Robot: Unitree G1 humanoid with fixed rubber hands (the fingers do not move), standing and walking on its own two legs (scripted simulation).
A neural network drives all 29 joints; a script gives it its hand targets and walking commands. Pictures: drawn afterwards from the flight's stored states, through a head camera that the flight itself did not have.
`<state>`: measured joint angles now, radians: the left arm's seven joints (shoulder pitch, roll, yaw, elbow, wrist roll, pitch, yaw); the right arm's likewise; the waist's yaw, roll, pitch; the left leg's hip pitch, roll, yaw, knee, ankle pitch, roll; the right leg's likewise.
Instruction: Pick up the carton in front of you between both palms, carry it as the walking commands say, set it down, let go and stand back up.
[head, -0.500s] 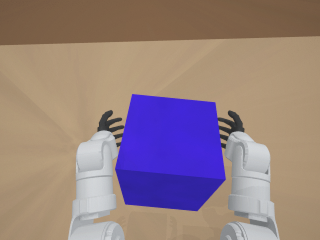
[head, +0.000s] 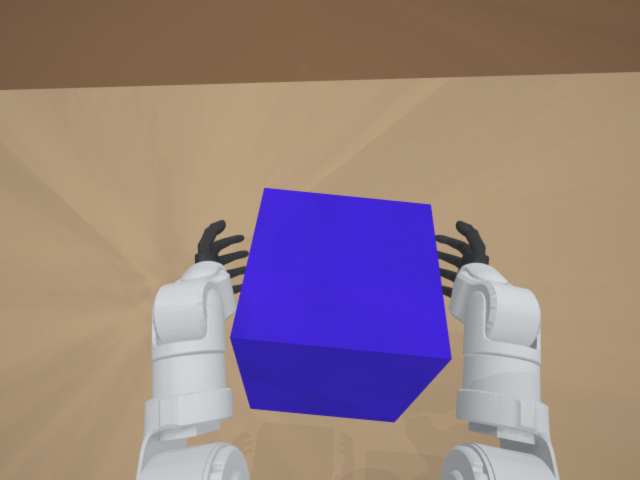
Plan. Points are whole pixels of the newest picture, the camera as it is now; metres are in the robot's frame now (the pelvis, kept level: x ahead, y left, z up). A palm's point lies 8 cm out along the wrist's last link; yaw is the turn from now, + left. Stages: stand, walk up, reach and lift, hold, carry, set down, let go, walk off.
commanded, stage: carry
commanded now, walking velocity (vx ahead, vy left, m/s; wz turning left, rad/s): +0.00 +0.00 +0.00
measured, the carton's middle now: (334, 313) +0.33 +0.00 +0.04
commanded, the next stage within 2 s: none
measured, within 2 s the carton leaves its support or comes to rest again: neither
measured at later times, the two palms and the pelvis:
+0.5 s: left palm (217, 203) +0.43 +0.16 +0.15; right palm (450, 213) +0.42 -0.15 +0.15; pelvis +0.08 +0.01 +0.01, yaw +1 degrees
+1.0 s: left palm (257, 102) +0.68 +0.14 +0.17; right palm (429, 99) +0.72 -0.17 +0.17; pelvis +0.35 -0.04 +0.03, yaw +2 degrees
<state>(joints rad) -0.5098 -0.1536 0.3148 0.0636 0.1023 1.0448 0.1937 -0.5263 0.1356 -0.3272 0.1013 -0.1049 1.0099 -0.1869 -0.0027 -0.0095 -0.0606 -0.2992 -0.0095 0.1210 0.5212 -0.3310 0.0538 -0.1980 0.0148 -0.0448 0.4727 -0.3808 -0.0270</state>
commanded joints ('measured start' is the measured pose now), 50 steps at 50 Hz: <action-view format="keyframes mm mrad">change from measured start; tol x32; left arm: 1 -609 -752 -553 -35 -153 -25 0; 50 -653 -626 -666 -332 -320 23 7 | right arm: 1 -596 805 567 -38 183 8 0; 50 -576 604 586 -305 227 68 -31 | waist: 1 2 -2 -321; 50 74 -73 -335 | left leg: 1 166 133 -139 -51 199 27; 13 -85 27 -35 114 -152 15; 19 430 353 -639 -258 -224 211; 24 562 324 -486 -241 2 210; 35 160 166 18 196 806 27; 38 -430 -44 -162 876 -172 -16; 50 -595 98 -56 555 24 -19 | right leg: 1 44 -133 106 -60 218 -36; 14 38 -270 334 -231 -419 -163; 24 -667 -55 -4 577 -205 -22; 31 -502 -48 -90 350 58 -7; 35 152 112 -249 119 86 -56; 38 471 -362 804 -215 -102 -276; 50 332 -250 184 -143 335 -215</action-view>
